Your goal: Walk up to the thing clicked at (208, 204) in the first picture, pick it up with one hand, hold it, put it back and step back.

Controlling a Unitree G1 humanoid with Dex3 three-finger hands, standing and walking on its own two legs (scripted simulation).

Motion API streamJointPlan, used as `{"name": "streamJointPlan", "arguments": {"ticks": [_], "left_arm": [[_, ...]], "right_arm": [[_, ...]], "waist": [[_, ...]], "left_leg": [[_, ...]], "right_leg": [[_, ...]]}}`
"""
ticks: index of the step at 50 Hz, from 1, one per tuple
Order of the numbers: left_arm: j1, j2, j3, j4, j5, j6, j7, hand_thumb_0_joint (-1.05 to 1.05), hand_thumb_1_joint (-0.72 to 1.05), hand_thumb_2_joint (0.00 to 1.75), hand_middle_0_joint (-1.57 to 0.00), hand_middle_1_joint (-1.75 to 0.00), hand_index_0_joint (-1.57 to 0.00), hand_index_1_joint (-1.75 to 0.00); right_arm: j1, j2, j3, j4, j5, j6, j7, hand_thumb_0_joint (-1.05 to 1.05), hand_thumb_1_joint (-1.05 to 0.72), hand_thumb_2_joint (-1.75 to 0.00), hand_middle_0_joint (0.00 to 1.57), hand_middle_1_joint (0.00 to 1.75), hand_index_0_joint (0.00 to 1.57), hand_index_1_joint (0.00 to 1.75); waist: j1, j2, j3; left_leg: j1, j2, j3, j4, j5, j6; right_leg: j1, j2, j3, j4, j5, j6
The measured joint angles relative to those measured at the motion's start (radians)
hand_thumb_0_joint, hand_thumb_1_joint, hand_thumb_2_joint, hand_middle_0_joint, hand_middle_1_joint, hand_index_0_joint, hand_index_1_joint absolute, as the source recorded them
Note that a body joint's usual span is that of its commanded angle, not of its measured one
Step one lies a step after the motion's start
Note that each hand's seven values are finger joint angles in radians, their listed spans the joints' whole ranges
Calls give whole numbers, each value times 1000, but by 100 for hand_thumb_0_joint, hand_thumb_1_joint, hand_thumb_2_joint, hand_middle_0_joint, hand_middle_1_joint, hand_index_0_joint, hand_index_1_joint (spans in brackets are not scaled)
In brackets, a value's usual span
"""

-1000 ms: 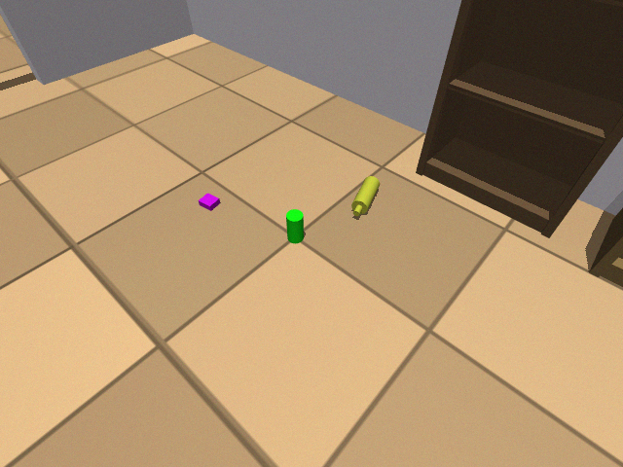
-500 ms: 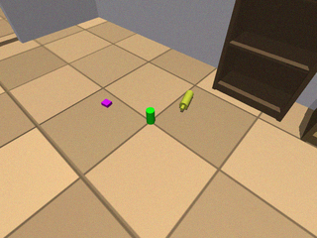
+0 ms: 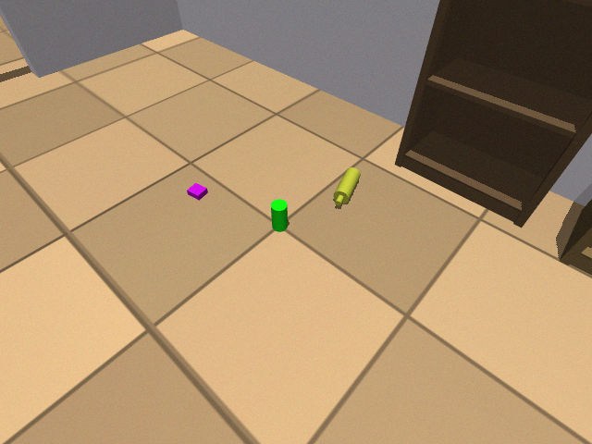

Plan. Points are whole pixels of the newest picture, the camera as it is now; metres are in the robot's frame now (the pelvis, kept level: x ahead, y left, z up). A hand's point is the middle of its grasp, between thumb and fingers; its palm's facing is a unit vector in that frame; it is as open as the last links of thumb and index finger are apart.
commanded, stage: stand
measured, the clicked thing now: (197, 191) +1.39 +0.48 -0.77
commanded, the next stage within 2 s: walk up in 0.12 s
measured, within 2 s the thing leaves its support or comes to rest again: neither
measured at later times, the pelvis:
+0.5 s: pelvis -0.01 -0.08 -0.01, yaw +22 degrees
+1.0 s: pelvis +0.03 -0.06 -0.02, yaw +48 degrees
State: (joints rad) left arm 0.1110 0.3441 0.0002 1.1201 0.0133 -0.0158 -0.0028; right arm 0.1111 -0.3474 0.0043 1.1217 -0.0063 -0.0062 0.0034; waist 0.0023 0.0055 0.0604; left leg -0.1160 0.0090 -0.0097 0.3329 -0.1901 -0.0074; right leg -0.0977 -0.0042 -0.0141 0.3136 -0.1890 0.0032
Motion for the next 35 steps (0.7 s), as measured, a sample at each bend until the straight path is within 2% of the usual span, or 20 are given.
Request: {"name": "streamJointPlan", "arguments": {"ticks": [6,7,9,11,12,14,16,18,19,20,22,23,25,27,31,35], "left_arm": [[-2,0,-1,-1,-1,0,1,1,90,89,-20,-30,-20,-30],[-8,2,9,-10,-1,10,-6,1,90,89,-20,-30,-20,-30],[-45,18,37,-48,-1,36,-15,1,90,89,-20,-30,-21,-30],[-89,35,60,-98,2,53,-16,1,90,89,-20,-30,-21,-30],[-107,39,67,-126,2,57,-17,1,90,89,-20,-30,-21,-30],[-125,43,75,-181,-1,53,-23,1,90,89,-20,-30,-20,-30],[-126,47,79,-221,0,50,-30,1,90,89,-20,-30,-20,-30],[-117,51,83,-248,3,47,-31,1,90,89,-20,-30,-20,-30],[-108,49,88,-256,6,41,-27,1,90,89,-20,-30,-20,-30],[-95,42,90,-261,12,38,-22,1,90,89,-20,-30,-20,-30],[-70,35,85,-261,25,50,-22,1,90,89,-20,-30,-20,-30],[-58,35,85,-258,29,57,-24,1,90,89,-20,-30,-20,-30],[-32,31,85,-259,32,60,-24,1,90,89,-20,-30,-20,-30],[-8,24,82,-263,30,54,-21,1,90,89,-20,-30,-20,-30],[28,13,76,-290,28,41,-25,1,90,89,-20,-30,-20,-30],[63,20,73,-329,31,33,-32,1,90,89,-20,-30,-21,-30]], "right_arm": [[-1,-1,-1,-1,0,-1,-1,1,-91,-90,21,30,20,30],[7,0,-7,-18,2,4,0,1,-91,-90,21,30,20,30],[38,6,-21,-63,4,4,2,1,-91,-90,21,30,20,30],[74,12,-34,-93,-1,7,2,1,-90,-90,21,30,20,30],[90,12,-40,-103,-5,11,-1,1,-90,-90,21,30,20,30],[111,3,-52,-117,-12,23,-9,1,-90,-90,21,30,21,30],[121,-15,-64,-135,-16,33,-17,1,-90,-90,21,30,21,30],[128,-33,-73,-161,-19,40,-20,1,-90,-90,21,30,21,30],[125,-45,-75,-172,-19,46,-19,1,-90,-90,21,30,21,30],[115,-56,-77,-181,-19,54,-19,1,-90,-90,21,30,21,30],[117,-56,-79,-208,-26,62,-20,1,-91,-90,21,30,20,30],[125,-51,-78,-222,-28,63,-16,1,-91,-90,21,30,20,30],[133,-50,-75,-245,-29,63,4,1,-91,-90,21,30,20,30],[136,-60,-73,-270,-30,62,24,1,-91,-90,21,30,20,30],[138,-73,-72,-305,-25,71,48,1,-91,-90,20,30,20,30],[125,-64,-72,-325,-27,86,62,1,-91,-90,20,30,20,30]], "waist": [[0,1,-2],[-6,-3,-3],[-24,-22,17],[-41,-36,40],[-43,-36,51],[-35,-29,67],[-25,-21,78],[-14,-16,85],[-6,-3,91],[-6,17,101],[-16,23,96],[-13,10,87],[-1,-13,73],[3,-17,64],[7,-8,67],[31,-18,75]], "left_leg": [[4,-2,0,0,-2,2],[-10,-7,-11,12,-4,3],[-47,-32,-57,44,-4,5],[-79,-53,-123,49,15,2],[-92,-58,-155,40,30,-2],[-112,-62,-200,21,57,-14],[-136,-68,-230,26,65,-31],[-168,-81,-255,71,50,-49],[-188,-80,-266,119,25,-44],[-215,-73,-266,193,-43,-25],[-288,-71,-188,360,-172,-14],[-319,-71,-137,440,-206,-11],[-356,-63,-68,565,-200,-8],[-367,-42,-41,620,-154,-1],[-333,11,-6,569,-106,2],[-276,34,30,447,-106,8]], "right_leg": [[4,-2,0,-1,-2,2],[-8,-7,-11,19,-12,1],[-50,-16,-20,110,-72,-9],[-104,12,21,244,-209,-13],[-134,30,39,312,-255,-16],[-185,47,61,400,-283,-27],[-197,42,78,388,-269,-37],[-156,30,95,259,-209,-41],[-138,34,87,207,-113,-37],[-129,46,66,204,-92,-38],[-111,37,17,200,-104,-51],[-99,22,-1,192,-109,-57],[-72,-2,-27,165,-107,-64],[-51,-10,-60,145,-105,-66],[-14,-6,-151,139,-126,-72],[-4,-7,-233,175,-168,-74]]}}
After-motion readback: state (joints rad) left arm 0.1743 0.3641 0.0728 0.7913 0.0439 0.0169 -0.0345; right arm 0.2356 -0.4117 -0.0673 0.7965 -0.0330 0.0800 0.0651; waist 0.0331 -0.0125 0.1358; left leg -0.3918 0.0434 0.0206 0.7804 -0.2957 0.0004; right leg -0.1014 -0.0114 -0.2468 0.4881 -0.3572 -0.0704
